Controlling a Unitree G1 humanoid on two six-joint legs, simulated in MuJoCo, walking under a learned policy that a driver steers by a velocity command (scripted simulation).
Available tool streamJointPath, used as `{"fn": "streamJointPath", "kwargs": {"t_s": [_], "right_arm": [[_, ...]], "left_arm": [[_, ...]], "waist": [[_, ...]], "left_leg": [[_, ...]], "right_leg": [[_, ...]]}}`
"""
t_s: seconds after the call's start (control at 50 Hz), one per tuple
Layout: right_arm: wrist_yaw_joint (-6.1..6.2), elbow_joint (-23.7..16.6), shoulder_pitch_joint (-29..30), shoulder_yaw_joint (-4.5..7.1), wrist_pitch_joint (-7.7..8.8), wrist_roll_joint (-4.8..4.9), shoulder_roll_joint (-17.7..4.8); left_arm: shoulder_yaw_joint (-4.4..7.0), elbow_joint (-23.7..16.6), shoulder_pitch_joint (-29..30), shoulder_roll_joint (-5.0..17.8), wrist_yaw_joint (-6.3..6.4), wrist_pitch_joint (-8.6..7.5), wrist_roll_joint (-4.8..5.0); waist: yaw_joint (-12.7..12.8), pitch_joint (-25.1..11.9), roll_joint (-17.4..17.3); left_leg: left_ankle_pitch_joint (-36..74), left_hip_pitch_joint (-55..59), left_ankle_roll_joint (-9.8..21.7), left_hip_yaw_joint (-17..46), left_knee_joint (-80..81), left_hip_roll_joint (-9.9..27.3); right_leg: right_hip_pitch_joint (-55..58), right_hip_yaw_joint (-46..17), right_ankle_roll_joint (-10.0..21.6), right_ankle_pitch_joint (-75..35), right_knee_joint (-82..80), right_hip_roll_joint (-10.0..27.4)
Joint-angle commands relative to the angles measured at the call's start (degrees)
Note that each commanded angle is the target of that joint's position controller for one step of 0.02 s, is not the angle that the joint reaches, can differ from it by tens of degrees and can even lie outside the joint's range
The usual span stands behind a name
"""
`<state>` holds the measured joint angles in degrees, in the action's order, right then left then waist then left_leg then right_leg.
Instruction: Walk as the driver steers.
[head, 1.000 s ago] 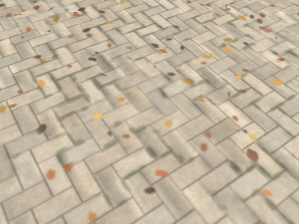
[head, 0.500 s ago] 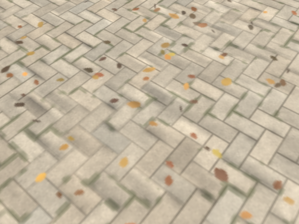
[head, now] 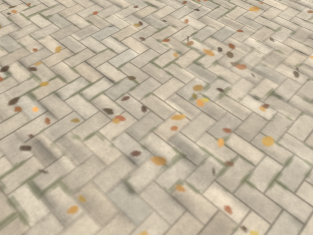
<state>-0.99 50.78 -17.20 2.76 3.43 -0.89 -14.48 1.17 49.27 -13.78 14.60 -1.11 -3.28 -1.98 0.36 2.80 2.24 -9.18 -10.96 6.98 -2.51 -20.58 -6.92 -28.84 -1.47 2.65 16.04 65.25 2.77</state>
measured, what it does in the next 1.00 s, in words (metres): walks ahead, turning right: right foot, then left foot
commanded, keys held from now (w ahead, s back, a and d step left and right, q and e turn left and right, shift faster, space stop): w+e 1.00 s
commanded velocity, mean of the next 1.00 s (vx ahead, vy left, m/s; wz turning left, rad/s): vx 0.50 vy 0.00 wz -0.47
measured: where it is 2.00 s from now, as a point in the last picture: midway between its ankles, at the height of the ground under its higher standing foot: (248, 153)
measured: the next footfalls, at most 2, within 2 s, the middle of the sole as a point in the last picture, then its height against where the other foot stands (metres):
right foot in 0.38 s outside the picture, level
left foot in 0.86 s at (168, 190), level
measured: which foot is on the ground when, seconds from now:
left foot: down 0.00-0.38, up 0.40-0.84, down 0.86-1.00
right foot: up 0.00-0.36, down 0.38-0.88, up 0.90-1.00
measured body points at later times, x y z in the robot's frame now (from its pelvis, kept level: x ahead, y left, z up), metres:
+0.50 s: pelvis +0.28 -0.05 -0.01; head +0.31 -0.06 +0.44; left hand +0.44 +0.19 -0.14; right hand +0.28 -0.32 -0.14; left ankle +0.20 +0.08 -0.64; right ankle +0.31 -0.10 -0.74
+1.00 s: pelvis +0.56 -0.09 -0.01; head +0.59 -0.09 +0.44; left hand +0.74 +0.14 -0.14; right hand +0.56 -0.39 -0.10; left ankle +0.65 -0.02 -0.74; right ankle +0.41 -0.13 -0.65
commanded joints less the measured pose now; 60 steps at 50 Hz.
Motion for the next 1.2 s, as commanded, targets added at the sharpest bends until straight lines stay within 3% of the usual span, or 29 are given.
{"fn": "streamJointPath", "kwargs": {"t_s": [0.02,0.12,0.24,0.3,0.34,0.36,0.38,0.4,0.42,0.44,0.46,0.48,0.5,0.56,0.66,0.76,0.8,0.84,0.86,0.88,0.9,0.92,0.94,0.96,1.02,1.08,1.2], "right_arm": [[0.22,-1.09,-3.24,1.37,1.96,0.06,-6.78],[0.56,0.32,-5.69,0.73,2.22,0.34,-5.78],[2.03,2.95,-9.30,-0.16,2.21,-0.09,-5.09],[3.08,3.55,-8.35,-0.02,1.69,-0.47,-7.04],[3.60,3.27,-6.73,0.41,0.87,-0.89,-8.82],[3.51,2.54,-5.12,0.55,0.59,-0.65,-9.56],[3.10,0.17,-3.74,0.06,1.06,-0.29,-8.25],[1.80,-2.89,-6.45,-0.44,1.70,0.67,-3.80],[1.54,-3.71,-1.41,-0.01,2.23,-0.74,-7.77],[1.18,-5.38,1.95,-0.34,3.02,-0.11,-6.92],[1.08,-5.33,1.69,-0.25,3.25,0.12,-7.10],[1.05,-5.73,2.22,-0.21,2.25,-0.78,-6.73],[0.85,-5.44,0.69,-0.52,0.92,-1.73,-5.97],[0.32,-6.92,1.58,-0.77,-1.26,-2.14,-4.74],[0.10,-11.49,13.36,-1.14,-1.45,-1.54,-4.55],[-0.13,-14.80,20.93,-1.59,-0.60,-0.88,-5.35],[-0.04,-14.99,19.17,-1.36,-0.07,-0.73,-6.57],[0.69,-12.31,9.83,-0.37,0.56,-0.58,-8.97],[1.36,-10.35,2.01,0.40,1.33,-0.96,-10.72],[2.43,-9.99,-7.25,1.44,1.69,-2.26,-14.97],[2.52,-10.49,-5.50,2.51,0.76,-2.69,-19.23],[2.20,-10.92,-2.01,2.07,0.03,-1.72,-14.34],[1.99,-11.65,1.36,0.93,-0.06,-1.22,-9.33],[1.75,-11.39,3.15,0.34,0.04,-1.28,-7.07],[1.56,-9.39,1.45,0.20,1.25,-0.69,-6.51],[1.04,-8.04,-0.41,0.71,2.40,-0.08,-7.01],[0.96,-5.88,-2.52,1.17,2.19,-0.22,-7.30]], "left_arm": [[0.96,-1.41,-2.70,4.41,-0.52,1.24,0.31],[0.96,-3.64,5.49,3.36,-0.69,1.15,0.85],[-0.37,-6.64,14.28,1.31,-1.41,0.75,0.55],[0.06,-6.29,11.04,2.59,-1.16,0.73,0.34],[1.14,-3.50,1.13,4.88,-0.70,0.50,0.14],[2.22,-1.14,-7.19,6.76,-0.38,0.08,-0.42],[3.98,0.23,-15.03,11.43,0.43,0.23,-1.18],[5.47,-1.17,-11.81,15.82,0.84,1.21,0.02],[5.47,-0.85,-10.67,14.00,0.63,1.63,1.92],[4.99,-1.15,-7.20,11.84,0.89,1.65,2.04],[4.22,-0.95,-4.89,8.43,0.92,1.66,1.71],[3.79,-0.90,-3.42,7.19,1.17,1.25,1.78],[3.50,-1.17,-2.27,6.72,1.32,0.83,1.80],[4.10,-0.83,-3.85,9.20,1.03,-0.40,1.94],[4.58,-0.25,-9.25,9.87,0.88,-0.11,2.07],[4.92,-0.19,-13.37,10.68,1.49,0.37,1.21],[5.18,-1.06,-11.73,11.55,1.96,0.33,0.92],[5.40,-2.31,-7.94,12.66,1.79,-0.03,0.81],[5.19,-2.51,-6.89,12.12,1.22,-0.48,1.37],[3.89,-4.35,-7.44,7.64,0.75,-1.10,2.08],[3.21,-5.99,-14.09,4.12,0.80,-0.84,3.16],[3.58,-4.03,-13.60,8.70,1.36,0.17,0.98],[3.83,-3.89,-9.75,9.19,0.90,0.56,0.53],[3.64,-4.22,-7.40,8.09,0.42,0.78,0.56],[3.41,-4.83,-6.24,6.44,-1.05,2.51,-0.18],[2.99,-7.11,-1.67,5.31,-1.99,3.24,-0.09],[1.56,-11.54,9.69,2.94,-3.42,2.79,0.12]], "waist": [[0.31,0.21,-4.22],[-1.98,1.65,-5.06],[-4.47,2.89,-5.26],[-1.85,-0.33,-7.31],[2.70,-5.54,-8.66],[6.90,-9.50,-7.88],[10.32,-15.18,-1.99],[4.99,-19.90,13.37],[6.39,-16.78,-0.07],[4.90,-9.59,-1.33],[1.83,-3.54,-5.30],[-0.20,-1.12,-5.73],[-1.67,-0.95,-4.74],[-2.42,-1.46,-1.98],[2.06,-0.56,0.73],[5.22,-0.95,1.48],[3.50,-1.21,2.16],[-1.17,-4.36,2.24],[-5.40,-8.50,-0.97],[-8.38,-17.28,-7.35],[-3.56,-21.18,-21.04],[-1.90,-14.91,-12.35],[-1.85,-7.94,-5.97],[-1.31,-4.20,-3.95],[-0.16,-2.47,-9.05],[-0.08,-1.97,-8.28],[-1.72,0.62,-7.67]], "left_leg": [[10.99,0.95,5.06,11.31,14.04,16.90],[20.66,6.94,-0.15,2.86,14.14,14.74],[33.99,16.16,-1.45,-2.25,11.90,16.92],[56.67,21.13,-2.38,-4.47,2.60,18.61],[64.56,20.56,-2.53,-5.34,-11.98,19.63],[56.66,14.59,-2.70,-6.42,-24.04,19.33],[33.69,2.15,-3.06,-8.03,-42.54,16.44],[-20.98,-24.41,-6.54,-4.12,-64.64,2.16],[-17.51,-32.07,-5.29,5.86,-65.59,5.90],[-12.68,-33.07,-5.34,6.58,-61.32,8.89],[-10.62,-29.92,-5.62,5.62,-55.03,10.71],[-10.69,-26.86,-6.54,5.70,-50.90,11.95],[-10.35,-23.48,-7.51,5.21,-48.28,12.37],[-7.50,-21.90,-9.56,2.94,-40.98,12.45],[4.73,-25.17,-10.74,1.89,-26.08,11.72],[6.37,-25.87,-9.35,2.71,-16.84,9.00],[4.18,-20.54,-8.12,3.96,-12.31,8.09],[-0.01,-6.04,-6.23,3.28,-8.62,5.51],[1.40,5.42,-4.57,4.55,-5.02,7.40],[-10.51,18.83,-1.75,17.54,-3.31,20.72],[-13.53,27.78,4.31,43.55,3.65,33.40],[-20.24,21.50,4.79,44.81,4.07,32.15],[-18.87,14.01,3.72,35.42,4.99,29.41],[-11.65,8.80,2.61,27.13,6.44,26.40],[3.20,3.66,1.09,14.10,8.68,22.22],[9.85,4.80,2.09,8.29,10.71,22.74],[14.34,5.65,0.88,-3.23,11.69,20.47]], "right_leg": [[-4.91,-1.04,-0.66,-5.09,-2.00,2.49],[-10.49,-0.69,-0.95,-15.02,-13.86,0.34],[-9.17,6.29,0.68,-17.49,-28.77,-1.51],[-2.83,9.64,3.81,-9.45,-31.45,-5.70],[7.27,9.69,7.02,-4.58,-33.25,-8.57],[18.57,6.98,9.48,-6.35,-37.90,-8.17],[32.38,-6.45,13.89,-4.15,-39.27,2.44],[49.63,-38.78,24.69,-11.56,-43.17,17.98],[47.65,-36.51,24.38,-11.82,-45.81,16.13],[39.93,-29.38,22.11,-12.14,-48.01,14.83],[30.58,-24.48,19.01,-16.73,-50.40,12.27],[24.77,-20.68,16.98,-20.26,-51.23,9.19],[21.01,-17.57,15.91,-21.97,-52.18,6.75],[17.06,-14.17,15.26,-26.14,-53.39,3.50],[19.94,-14.20,11.43,-25.87,-52.73,1.00],[28.06,-18.09,10.44,-30.17,-48.16,2.77],[28.29,-20.10,8.92,-31.09,-45.74,3.78],[24.46,-20.11,6.47,-37.84,-38.42,2.40],[20.81,-17.35,5.01,-36.56,-27.82,-1.19],[13.78,-12.64,3.68,-20.95,-11.91,-4.85],[-2.97,-6.38,2.17,16.97,1.10,-13.25],[-7.99,-6.18,2.62,13.61,6.74,-7.11],[-7.74,-5.40,2.32,8.03,6.32,-4.94],[-6.61,-4.56,1.74,4.79,4.20,-3.15],[-4.12,-2.73,0.54,2.37,1.94,-1.12],[-8.35,-2.24,-0.08,-1.68,0.55,0.00],[-8.92,1.80,-0.66,-13.56,-16.29,0.88]]}}
Velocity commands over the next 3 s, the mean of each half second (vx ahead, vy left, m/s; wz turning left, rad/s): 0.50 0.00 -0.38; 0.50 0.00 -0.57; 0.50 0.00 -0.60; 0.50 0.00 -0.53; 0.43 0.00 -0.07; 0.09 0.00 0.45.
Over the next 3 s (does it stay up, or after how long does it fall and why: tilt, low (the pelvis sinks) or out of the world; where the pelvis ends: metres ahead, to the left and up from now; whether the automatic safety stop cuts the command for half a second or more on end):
stays up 1.05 -0.75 -0.01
